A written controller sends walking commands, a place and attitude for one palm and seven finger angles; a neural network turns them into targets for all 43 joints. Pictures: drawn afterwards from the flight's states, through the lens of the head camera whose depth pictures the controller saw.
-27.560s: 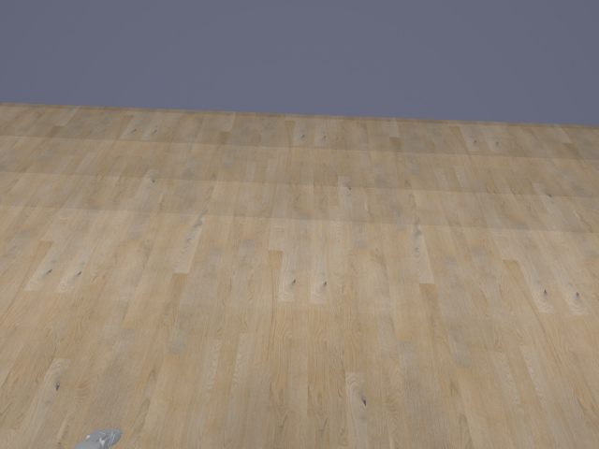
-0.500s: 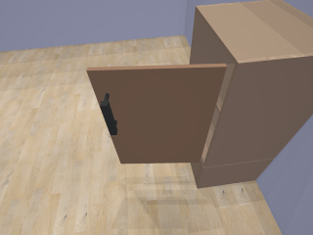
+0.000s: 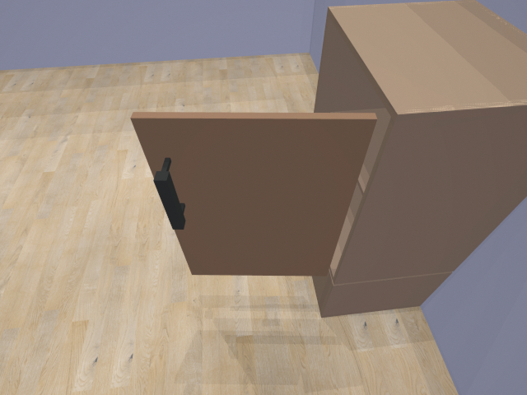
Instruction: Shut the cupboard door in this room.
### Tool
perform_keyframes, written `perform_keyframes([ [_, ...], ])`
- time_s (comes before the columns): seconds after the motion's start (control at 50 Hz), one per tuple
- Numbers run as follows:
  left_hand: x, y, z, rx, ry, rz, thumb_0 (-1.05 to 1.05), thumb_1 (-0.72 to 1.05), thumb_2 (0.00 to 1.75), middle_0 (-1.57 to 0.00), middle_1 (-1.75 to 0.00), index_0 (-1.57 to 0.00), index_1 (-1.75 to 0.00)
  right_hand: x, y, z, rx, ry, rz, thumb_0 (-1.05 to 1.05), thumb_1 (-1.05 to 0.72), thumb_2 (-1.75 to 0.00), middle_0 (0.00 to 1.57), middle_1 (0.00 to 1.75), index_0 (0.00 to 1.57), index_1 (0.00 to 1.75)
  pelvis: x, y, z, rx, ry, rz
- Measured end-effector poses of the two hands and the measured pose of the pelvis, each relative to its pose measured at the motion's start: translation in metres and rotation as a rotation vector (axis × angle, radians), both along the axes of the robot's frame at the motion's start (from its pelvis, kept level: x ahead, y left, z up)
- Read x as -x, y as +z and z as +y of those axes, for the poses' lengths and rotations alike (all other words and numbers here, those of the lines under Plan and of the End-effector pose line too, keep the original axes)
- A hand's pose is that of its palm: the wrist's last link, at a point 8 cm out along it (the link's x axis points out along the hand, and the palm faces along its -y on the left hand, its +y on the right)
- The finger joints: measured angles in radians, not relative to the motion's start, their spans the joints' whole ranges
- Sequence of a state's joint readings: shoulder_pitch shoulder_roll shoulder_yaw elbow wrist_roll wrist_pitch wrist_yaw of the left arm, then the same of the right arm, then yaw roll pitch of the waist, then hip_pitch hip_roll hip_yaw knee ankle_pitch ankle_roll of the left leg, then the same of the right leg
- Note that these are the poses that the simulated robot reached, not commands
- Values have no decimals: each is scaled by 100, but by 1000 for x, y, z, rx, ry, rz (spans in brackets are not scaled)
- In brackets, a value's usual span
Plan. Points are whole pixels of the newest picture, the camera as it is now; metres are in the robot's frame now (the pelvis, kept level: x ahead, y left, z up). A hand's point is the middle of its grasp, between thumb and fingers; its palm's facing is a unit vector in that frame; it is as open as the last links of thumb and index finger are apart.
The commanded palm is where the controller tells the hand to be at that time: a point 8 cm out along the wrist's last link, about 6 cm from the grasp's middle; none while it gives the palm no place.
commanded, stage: look again from close up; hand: left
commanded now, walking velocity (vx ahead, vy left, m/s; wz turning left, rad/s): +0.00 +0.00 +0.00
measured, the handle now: (173, 194) +0.48 +0.22 -0.03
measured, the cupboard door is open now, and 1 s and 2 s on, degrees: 83 83 83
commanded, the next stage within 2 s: raise the hand and make a fist in 0.18 s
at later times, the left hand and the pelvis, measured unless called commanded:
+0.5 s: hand (155, 342) +0.20 +0.18 -0.02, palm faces +0.21 -0.97 -0.06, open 7.0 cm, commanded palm +0.11 +0.22 -0.07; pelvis -0.02 -0.01 -0.03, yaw +2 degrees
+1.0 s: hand (151, 382) +0.15 +0.18 -0.06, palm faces -0.01 -1.00 -0.01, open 4.7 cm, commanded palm +0.12 +0.24 -0.05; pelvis -0.08 +0.02 -0.11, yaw +0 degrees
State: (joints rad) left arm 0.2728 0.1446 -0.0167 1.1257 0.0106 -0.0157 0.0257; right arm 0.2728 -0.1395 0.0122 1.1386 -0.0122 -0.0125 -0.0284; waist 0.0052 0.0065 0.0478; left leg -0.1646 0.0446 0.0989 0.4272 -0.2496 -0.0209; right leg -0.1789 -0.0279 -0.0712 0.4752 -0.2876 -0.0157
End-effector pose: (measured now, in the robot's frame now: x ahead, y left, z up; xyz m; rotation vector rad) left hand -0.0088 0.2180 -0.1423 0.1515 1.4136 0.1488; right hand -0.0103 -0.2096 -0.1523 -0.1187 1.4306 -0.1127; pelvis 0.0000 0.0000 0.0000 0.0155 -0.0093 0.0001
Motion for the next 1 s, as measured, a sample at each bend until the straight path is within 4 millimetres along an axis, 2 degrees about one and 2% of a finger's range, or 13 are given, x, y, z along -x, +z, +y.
perform_keyframes([
  [0.3, -16, 0, -5, -15, 8, -26, 1, 91, 90, -20, -30, -20, -30, -27, 3, -20, 30, 14, -32, 1, -93, -90, 19, 30, 20, 30, -11, 0, -9, 6, 6, 7],
  [0.32, -25, 5, 0, -16, 69, -74, 1, 92, 90, -20, -30, -21, -30, -31, 4, -23, 53, 18, -69, 1, -93, -90, 19, 30, 20, 30, -9, -1, -10, 10, -4, -1],
  [0.34, -42, 15, 6, -35, 85, -194, 2, 92, 90, -20, -30, -21, -30, -38, 7, -27, 82, 16, -141, 1, -93, -90, 20, 30, 20, 30, -8, -4, -9, 10, -13, -1],
  [0.44, -140, 100, 14, -86, 72, -864, 2, 93, 90, -22, -33, -23, -32, -87, 19, -44, 122, 26, -509, 1, -92, -90, 20, 30, 20, 30, 2, -16, -6, 2, 42, 55],
  [0.5, -173, 126, 9, -19, 26, -1191, 2, 92, 90, -25, -36, -26, -36, -120, 26, -53, 132, 65, -673, 1, -92, -90, 20, 30, 20, 30, 16, -31, -6, -8, 35, 129],
  [0.54, -177, 129, 2, 55, -28, -1365, 1, 92, 90, -28, -39, -28, -39, -140, 29, -56, 140, 96, -765, 1, -91, -90, 20, 30, 20, 30, 26, -46, -8, -16, 14, 174],
  [0.58, -168, 119, -5, 115, -100, -1464, 1, 92, 90, -31, -42, -31, -42, -157, 31, -58, 147, 123, -841, 1, -91, -90, 19, 30, 20, 30, 36, -62, -9, -21, 2, 206],
  [0.62, -152, 101, -8, 157, -134, -1465, 1, 91, 90, -34, -46, -35, -46, -171, 30, -56, 152, 144, -901, 1, -91, -90, 19, 30, 20, 30, 45, -78, -8, -19, -1, 225],
  [0.68, -125, 71, -2, 165, -100, -1374, 1, 91, 90, -40, -51, -40, -51, -185, 25, -47, 152, 167, -959, 1, -91, -90, 19, 30, 20, 30, 55, -97, -5, -8, 2, 239],
  [0.72, -109, 61, 6, 130, -65, -1336, 1, 90, 90, -43, -55, -44, -55, -187, 20, -36, 143, 184, -978, 1, -91, -90, 19, 30, 20, 30, 60, -106, -3, 6, 7, 243],
  [0.78, -100, 68, 16, 70, -57, -1372, 2, 90, 90, -49, -61, -49, -61, -182, 7, -16, 116, 210, -971, 1, -91, -90, 19, 30, 20, 30, 67, -114, 0, 29, 16, 250],
  [0.88, -116, 89, 18, 89, -131, -1470, 2, 90, 90, -57, -71, -58, -71, -153, -21, 14, 53, 213, -876, 1, -91, -90, 20, 30, 20, 30, 75, -119, 8, 59, 24, 259],
  [1.0, -138, 86, 16, 156, -160, -1341, 2, 90, 90, -68, -83, -69, -83, -106, -36, 27, 30, 124, -735, 1, -91, -90, 20, 30, 21, 30, 75, -109, 20, 60, 13, 260],
])
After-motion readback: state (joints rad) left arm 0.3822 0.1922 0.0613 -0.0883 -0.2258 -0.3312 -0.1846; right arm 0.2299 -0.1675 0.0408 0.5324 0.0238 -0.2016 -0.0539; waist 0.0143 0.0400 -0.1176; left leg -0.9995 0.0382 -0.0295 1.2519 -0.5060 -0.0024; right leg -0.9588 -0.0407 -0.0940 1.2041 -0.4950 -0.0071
